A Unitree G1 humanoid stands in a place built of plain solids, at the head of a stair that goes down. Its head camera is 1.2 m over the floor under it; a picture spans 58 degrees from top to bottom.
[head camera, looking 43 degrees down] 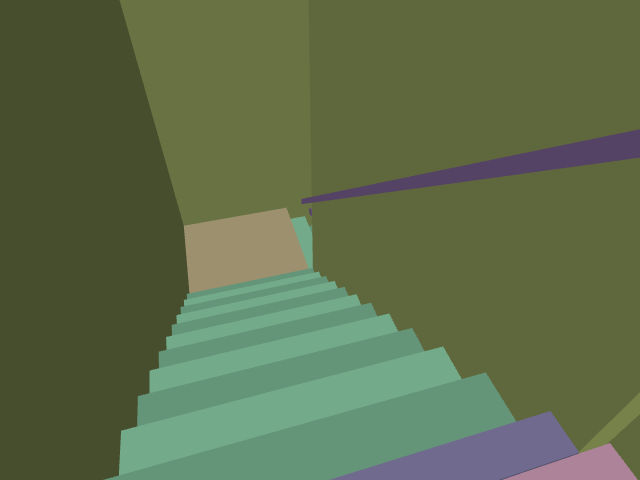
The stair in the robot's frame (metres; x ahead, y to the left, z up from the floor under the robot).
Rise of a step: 0.19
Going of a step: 0.24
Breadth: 1.30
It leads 16 degrees to the left of straight ahead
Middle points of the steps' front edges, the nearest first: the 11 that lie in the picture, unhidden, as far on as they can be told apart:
0.63 0.04 -0.19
0.86 0.10 -0.39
1.10 0.17 -0.58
1.33 0.24 -0.77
1.56 0.30 -0.97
1.80 0.37 -1.16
2.03 0.44 -1.35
2.26 0.50 -1.55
2.50 0.57 -1.74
2.73 0.64 -1.94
2.96 0.70 -2.13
